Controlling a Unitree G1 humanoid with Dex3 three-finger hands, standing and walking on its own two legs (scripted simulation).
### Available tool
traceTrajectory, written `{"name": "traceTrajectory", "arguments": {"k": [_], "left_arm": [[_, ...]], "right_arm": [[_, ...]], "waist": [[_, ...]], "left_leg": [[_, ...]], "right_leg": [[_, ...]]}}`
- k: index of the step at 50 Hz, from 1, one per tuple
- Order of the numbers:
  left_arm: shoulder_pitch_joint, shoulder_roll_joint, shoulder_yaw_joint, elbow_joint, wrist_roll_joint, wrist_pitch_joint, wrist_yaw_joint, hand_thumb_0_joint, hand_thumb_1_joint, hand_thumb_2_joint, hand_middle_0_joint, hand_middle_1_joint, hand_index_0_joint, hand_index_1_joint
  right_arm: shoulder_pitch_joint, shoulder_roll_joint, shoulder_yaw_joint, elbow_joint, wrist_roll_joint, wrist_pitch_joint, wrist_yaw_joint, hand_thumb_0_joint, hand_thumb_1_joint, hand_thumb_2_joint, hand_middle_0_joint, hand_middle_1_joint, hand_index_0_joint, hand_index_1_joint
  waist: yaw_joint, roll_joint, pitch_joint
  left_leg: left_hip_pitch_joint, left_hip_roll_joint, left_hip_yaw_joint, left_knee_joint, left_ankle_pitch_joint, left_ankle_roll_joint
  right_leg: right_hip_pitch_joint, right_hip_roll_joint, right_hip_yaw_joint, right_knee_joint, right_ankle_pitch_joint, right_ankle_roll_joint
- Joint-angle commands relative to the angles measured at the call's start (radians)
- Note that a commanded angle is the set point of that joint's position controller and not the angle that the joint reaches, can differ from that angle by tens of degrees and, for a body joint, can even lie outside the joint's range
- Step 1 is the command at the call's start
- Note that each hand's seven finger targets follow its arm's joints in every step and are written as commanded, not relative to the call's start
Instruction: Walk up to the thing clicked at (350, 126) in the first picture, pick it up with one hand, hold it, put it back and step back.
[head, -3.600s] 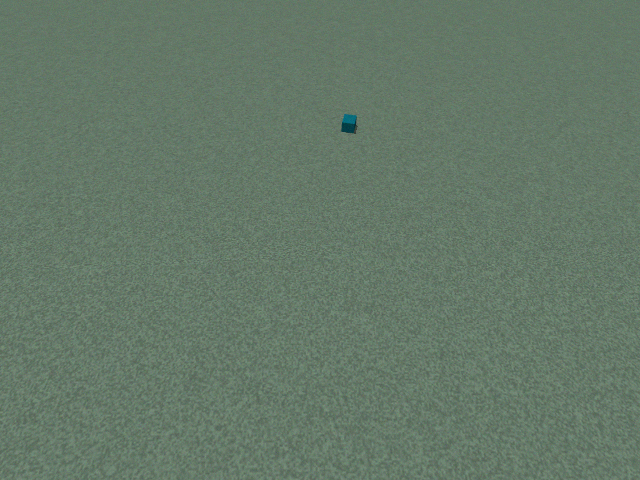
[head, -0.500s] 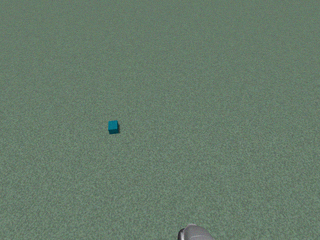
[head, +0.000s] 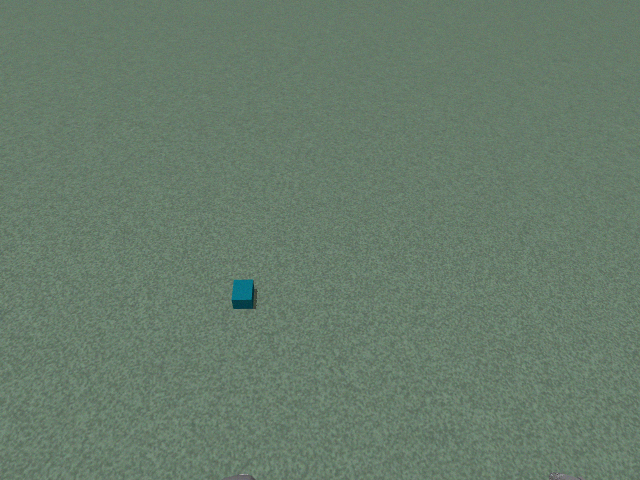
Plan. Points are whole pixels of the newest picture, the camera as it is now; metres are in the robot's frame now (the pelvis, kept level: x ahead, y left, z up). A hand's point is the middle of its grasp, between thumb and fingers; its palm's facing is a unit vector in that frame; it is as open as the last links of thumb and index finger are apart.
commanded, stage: walk up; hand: left
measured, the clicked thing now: (243, 294) +0.83 +0.23 -0.72
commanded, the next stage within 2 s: none
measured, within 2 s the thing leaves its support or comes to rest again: neither
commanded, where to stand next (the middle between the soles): +0.43 +0.03 m, yaw -3 degrees
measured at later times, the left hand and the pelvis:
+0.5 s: hand (125, 391) +0.26 +0.28 -0.11, palm faces -0.04 -0.90 -0.43, open 7.3 cm; pelvis +0.17 +0.00 +0.01, yaw -1 degrees
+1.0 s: hand (120, 311) +0.41 +0.34 -0.14, palm faces -0.11 -0.92 -0.37, open 7.4 cm; pelvis +0.33 +0.07 +0.01, yaw -3 degrees
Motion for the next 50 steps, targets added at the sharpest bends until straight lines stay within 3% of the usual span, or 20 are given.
{"name": "traceTrajectory", "arguments": {"k": [1, 4, 8, 12, 15, 16, 17, 18, 19, 20, 24, 31, 34, 35, 36, 37, 38, 42, 47, 50], "left_arm": [[-0.057, 0.202, 0.028, -0.084, -0.022, -0.037, 0.022, 0.0, 0.9, 0.9, -0.2, -0.3, -0.2, -0.3], [0.013, 0.199, 0.035, -0.04, -0.024, -0.034, 0.007, 0.0, 0.9, 0.9, -0.2, -0.3, -0.2, -0.3], [-0.066, 0.159, 0.036, -0.076, -0.012, -0.027, -0.012, 0.0, 0.9, 0.9, -0.2, -0.3, -0.2, -0.3], [-0.095, 0.14, 0.042, -0.084, -0.01, -0.034, -0.014, 0.0, 0.9, 0.9, -0.2, -0.3, -0.2, -0.3], [0.003, 0.15, 0.056, -0.056, -0.008, -0.044, -0.003, 0.0, 0.9, 0.9, -0.2, -0.3, -0.2, -0.3], [0.08, 0.19, 0.074, -0.036, -0.006, -0.052, 0.008, 0.0, 0.9, 0.9, -0.2, -0.3, -0.2, -0.3], [0.169, 0.281, 0.104, -0.032, 0.003, -0.061, 0.022, 0.0, 0.9, 0.9, -0.2, -0.3, -0.2, -0.3], [0.143, 0.33, 0.104, -0.064, -0.006, -0.061, 0.028, 0.0, 0.9, 0.9, -0.2, -0.3, -0.2, -0.3], [0.077, 0.315, 0.094, -0.081, -0.02, -0.056, 0.026, 0.0, 0.9, 0.9, -0.2, -0.3, -0.2, -0.3], [0.031, 0.291, 0.09, -0.099, -0.024, -0.056, 0.028, 0.0, 0.9, 0.9, -0.2, -0.3, -0.2, -0.3], [-0.037, 0.24, 0.071, -0.121, -0.014, -0.055, 0.025, 0.0, 0.9, 0.9, -0.2, -0.3, -0.2, -0.3], [-0.04, 0.261, 0.074, -0.144, -0.005, -0.052, 0.013, 0.0, 0.9, 0.9, -0.2, -0.3, -0.2, -0.3], [-0.091, 0.233, 0.059, -0.153, -0.002, -0.037, 0.011, 0.0, 0.9, 0.9, -0.2, -0.3, -0.2, -0.3], [-0.063, 0.184, 0.039, -0.153, 0.01, -0.03, 0.012, 0.0, 0.9, 0.9, -0.2, -0.3, -0.2, -0.3], [-0.028, 0.096, 0.013, -0.161, -0.005, -0.03, 0.01, 0.0, 0.9, 0.9, -0.2, -0.3, -0.2, -0.3], [-0.023, 0.135, 0.02, -0.15, -0.014, -0.025, 0.023, 0.0, 0.9, 0.9, -0.2, -0.3, -0.2, -0.3], [-0.055, 0.209, 0.031, -0.136, -0.009, -0.023, 0.033, 0.0, 0.9, 0.9, -0.2, -0.3, -0.2, -0.3], [0.03, 0.199, 0.044, -0.06, -0.014, -0.021, 0.013, 0.0, 0.9, 0.9, -0.2, -0.3, -0.2, -0.3], [-0.025, 0.119, 0.029, -0.067, -0.011, 0.008, 0.016, 0.0, 0.9, 0.9, -0.2, -0.3, -0.2, -0.3], [-0.049, 0.105, 0.031, -0.049, -0.017, 0.019, 0.029, 0.0, 0.9, 0.9, -0.2, -0.3, -0.2, -0.3]], "right_arm": [[0.102, -0.279, -0.065, -0.06, 0.023, -0.02, -0.041, 0.0, -0.9, -0.9, 0.2, 0.3, 0.2, 0.3], [0.041, -0.245, -0.044, -0.077, 0.025, -0.026, -0.046, 0.0, -0.9, -0.9, 0.2, 0.3, 0.2, 0.3], [0.076, -0.252, -0.046, -0.091, 0.016, -0.027, -0.042, 0.0, -0.9, -0.9, 0.2, 0.3, 0.2, 0.3], [0.053, -0.239, -0.041, -0.112, 0.017, -0.017, -0.038, 0.0, -0.9, -0.9, 0.2, 0.3, 0.2, 0.3], [0.01, -0.217, -0.03, -0.137, 0.023, -0.002, -0.037, 0.0, -0.9, -0.9, 0.2, 0.3, 0.2, 0.3], [0.037, -0.166, -0.01, -0.142, 0.026, -0.002, -0.038, 0.0, -0.9, -0.9, 0.2, 0.3, 0.2, 0.3], [0.068, -0.103, 0.012, -0.161, 0.028, -0.006, -0.037, 0.0, -0.9, -0.9, 0.2, 0.3, 0.2, 0.3], [0.072, -0.14, 0.008, -0.153, 0.024, 0.006, -0.043, 0.0, -0.9, -0.9, 0.2, 0.3, 0.2, 0.3], [0.042, -0.21, -0.018, -0.133, 0.015, 0.019, -0.052, 0.0, -0.9, -0.9, 0.2, 0.3, 0.2, 0.3], [0.035, -0.213, -0.017, -0.121, 0.023, 0.02, -0.054, 0.0, -0.9, -0.9, 0.2, 0.3, 0.2, 0.3], [0.108, -0.183, -0.022, -0.061, 0.013, 0.024, -0.032, 0.0, -0.9, -0.9, 0.2, 0.3, 0.2, 0.3], [0.009, -0.164, -0.039, -0.08, 0.004, 0.013, -0.001, 0.0, -0.9, -0.9, 0.2, 0.3, 0.2, 0.3], [0.125, -0.177, -0.056, -0.037, -0.002, 0.002, -0.012, 0.0, -0.9, -0.9, 0.2, 0.3, 0.2, 0.3], [0.206, -0.212, -0.071, -0.008, -0.002, -0.001, -0.023, 0.0, -0.9, -0.9, 0.2, 0.3, 0.2, 0.3], [0.258, -0.3, -0.091, -0.018, -0.011, -0.01, -0.037, 0.0, -0.9, -0.9, 0.2, 0.3, 0.2, 0.3], [0.226, -0.356, -0.094, -0.056, 0.007, -0.016, -0.041, 0.0, -0.9, -0.9, 0.2, 0.3, 0.2, 0.3], [0.165, -0.348, -0.088, -0.066, 0.024, -0.012, -0.042, 0.0, -0.9, -0.9, 0.2, 0.3, 0.2, 0.3], [0.076, -0.246, -0.044, -0.081, 0.021, -0.028, -0.06, 0.0, -0.9, -0.9, 0.2, 0.3, 0.2, 0.3], [0.041, -0.21, -0.01, -0.087, 0.018, -0.029, -0.082, 0.0, -0.9, -0.9, 0.2, 0.3, 0.2, 0.3], [0.009, -0.205, -0.001, -0.08, 0.031, -0.011, -0.092, 0.0, -0.9, -0.9, 0.2, 0.3, 0.2, 0.3]], "waist": [[-0.062, 0.125, 0.04], [-0.026, 0.194, 0.022], [-0.049, 0.197, 0.022], [-0.04, 0.167, 0.005], [0.035, 0.084, -0.034], [0.074, -0.042, -0.089], [0.107, -0.267, -0.133], [0.092, -0.208, -0.101], [0.068, -0.073, -0.052], [0.059, -0.043, -0.004], [-0.004, -0.138, 0.027], [0.008, -0.137, 0.022], [-0.083, -0.051, -0.005], [-0.118, 0.063, -0.04], [-0.139, 0.344, -0.036], [-0.131, 0.335, -0.015], [-0.098, 0.2, 0.056], [-0.026, 0.164, 0.04], [-0.008, 0.16, 0.003], [-0.001, 0.168, -0.044]], "left_leg": [[0.303, 0.286, -0.496, -0.403, -0.23, 0.228], [0.216, 0.22, -0.276, -0.381, -0.034, 0.195], [0.223, 0.233, -0.225, -0.392, 0.025, 0.237], [0.199, 0.186, -0.148, -0.333, 0.085, 0.205], [0.083, 0.15, -0.091, -0.151, 0.055, 0.155], [0.015, 0.093, -0.048, 0.036, 0.058, 0.121], [-0.162, -0.022, 0.027, 0.332, -0.111, 0.063], [-0.306, -0.083, -0.042, 0.44, -0.297, 0.036], [-0.3, -0.007, -0.133, 0.498, -0.3, 0.03], [-0.318, 0.015, -0.156, 0.494, -0.258, 0.027], [-0.167, 0.05, -0.115, 0.304, -0.136, -0.001], [0.015, 0.027, -0.032, 0.03, -0.012, -0.015], [0.252, -0.037, 0.034, -0.057, -0.02, -0.004], [0.399, -0.039, -0.016, -0.064, -0.12, 0.015], [0.444, 0.182, -0.408, -0.315, -0.45, 0.091], [0.382, 0.356, -0.757, -0.483, -0.543, 0.192], [0.263, 0.379, -0.736, -0.475, -0.546, 0.251], [0.201, 0.241, -0.335, -0.364, -0.069, 0.193], [0.152, 0.212, -0.14, -0.243, 0.549, 0.192], [0.114, 0.197, -0.108, -0.138, 0.619, 0.165]], "right_leg": [[-0.462, 0.018, 0.123, 0.307, 0.034, -0.024], [-0.326, -0.022, 0.068, 0.141, 0.106, 0.002], [-0.282, -0.019, 0.006, -0.034, 0.139, 0.02], [-0.161, 0.027, -0.043, -0.187, 0.246, 0.01], [0.107, 0.073, -0.063, -0.313, 0.307, -0.005], [0.266, 0.064, -0.005, -0.369, 0.248, -0.022], [0.387, -0.173, 0.361, -0.488, 0.09, -0.085], [0.384, -0.349, 0.687, -0.613, -0.043, -0.199], [0.276, -0.374, 0.681, -0.59, -0.071, -0.26], [0.238, -0.33, 0.564, -0.593, -0.026, -0.261], [0.044, -0.185, 0.238, -0.57, 0.125, -0.195], [-0.099, -0.161, 0.148, -0.54, -0.042, -0.175], [-0.228, -0.112, 0.085, -0.364, -0.079, -0.129], [-0.332, -0.082, 0.06, -0.182, -0.081, -0.103], [-0.473, 0.052, -0.052, 0.187, -0.028, -0.036], [-0.551, 0.112, 0.029, 0.316, -0.071, -0.023], [-0.534, 0.045, 0.107, 0.363, -0.048, -0.026], [-0.369, -0.028, 0.096, 0.188, 0.102, -0.005], [-0.19, -0.004, 0.028, -0.028, 0.186, 0.009], [-0.072, 0.043, -0.015, -0.098, 0.251, -0.004]]}}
